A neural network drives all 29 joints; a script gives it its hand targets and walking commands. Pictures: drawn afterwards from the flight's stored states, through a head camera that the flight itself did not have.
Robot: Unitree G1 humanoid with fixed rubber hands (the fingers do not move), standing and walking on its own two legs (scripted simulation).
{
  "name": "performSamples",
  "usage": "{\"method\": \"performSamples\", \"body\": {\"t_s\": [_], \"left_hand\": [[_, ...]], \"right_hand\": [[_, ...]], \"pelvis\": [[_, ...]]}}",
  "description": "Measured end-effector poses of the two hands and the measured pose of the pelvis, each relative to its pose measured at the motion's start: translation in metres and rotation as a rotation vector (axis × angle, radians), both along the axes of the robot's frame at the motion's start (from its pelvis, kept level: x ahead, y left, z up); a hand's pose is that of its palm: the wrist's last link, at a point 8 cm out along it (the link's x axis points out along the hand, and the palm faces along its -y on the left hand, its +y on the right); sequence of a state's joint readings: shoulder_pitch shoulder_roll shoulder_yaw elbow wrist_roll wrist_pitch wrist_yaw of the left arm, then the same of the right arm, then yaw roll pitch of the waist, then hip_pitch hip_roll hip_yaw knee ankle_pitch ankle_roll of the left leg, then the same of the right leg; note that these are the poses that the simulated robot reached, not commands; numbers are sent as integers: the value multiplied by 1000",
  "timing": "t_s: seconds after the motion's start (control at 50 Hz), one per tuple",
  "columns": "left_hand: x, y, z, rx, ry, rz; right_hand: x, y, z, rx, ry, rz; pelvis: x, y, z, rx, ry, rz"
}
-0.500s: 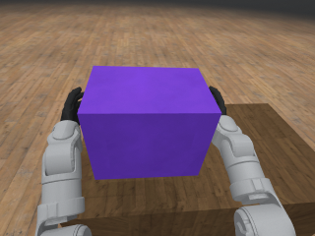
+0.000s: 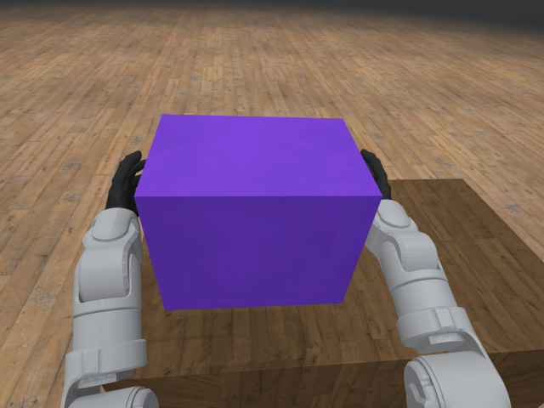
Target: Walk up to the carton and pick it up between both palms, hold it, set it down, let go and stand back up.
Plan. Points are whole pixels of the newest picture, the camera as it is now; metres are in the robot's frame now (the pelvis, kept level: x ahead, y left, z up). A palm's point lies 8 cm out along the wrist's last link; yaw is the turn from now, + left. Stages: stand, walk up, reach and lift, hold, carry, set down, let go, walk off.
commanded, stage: hold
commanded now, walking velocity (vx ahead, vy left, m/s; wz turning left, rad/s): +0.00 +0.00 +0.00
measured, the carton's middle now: (255, 212) +0.36 +0.00 +0.17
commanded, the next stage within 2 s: none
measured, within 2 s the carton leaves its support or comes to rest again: neither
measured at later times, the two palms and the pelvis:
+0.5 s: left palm (124, 208) +0.35 +0.17 +0.19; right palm (375, 203) +0.35 -0.18 +0.18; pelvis +0.00 +0.00 +0.00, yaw +0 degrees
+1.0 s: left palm (123, 209) +0.35 +0.17 +0.19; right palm (374, 203) +0.35 -0.18 +0.18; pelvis +0.00 +0.00 +0.00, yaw +0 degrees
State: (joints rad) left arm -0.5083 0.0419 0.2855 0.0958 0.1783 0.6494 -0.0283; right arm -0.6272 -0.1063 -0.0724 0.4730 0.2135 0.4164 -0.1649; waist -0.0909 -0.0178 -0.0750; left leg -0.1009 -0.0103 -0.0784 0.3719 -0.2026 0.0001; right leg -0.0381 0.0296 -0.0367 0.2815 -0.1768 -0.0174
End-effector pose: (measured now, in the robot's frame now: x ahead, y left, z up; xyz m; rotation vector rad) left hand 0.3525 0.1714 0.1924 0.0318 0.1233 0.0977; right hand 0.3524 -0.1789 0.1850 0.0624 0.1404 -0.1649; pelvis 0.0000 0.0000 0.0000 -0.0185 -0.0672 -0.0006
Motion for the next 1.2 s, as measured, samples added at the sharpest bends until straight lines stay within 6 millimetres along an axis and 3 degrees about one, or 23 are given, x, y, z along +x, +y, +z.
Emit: {"method": "performSamples", "body": {"t_s": [1.2], "left_hand": [[1,0,2,6,-3,-1]], "right_hand": [[1,0,1,0,-5,0]], "pelvis": [[2,0,0,0,1,4]]}}
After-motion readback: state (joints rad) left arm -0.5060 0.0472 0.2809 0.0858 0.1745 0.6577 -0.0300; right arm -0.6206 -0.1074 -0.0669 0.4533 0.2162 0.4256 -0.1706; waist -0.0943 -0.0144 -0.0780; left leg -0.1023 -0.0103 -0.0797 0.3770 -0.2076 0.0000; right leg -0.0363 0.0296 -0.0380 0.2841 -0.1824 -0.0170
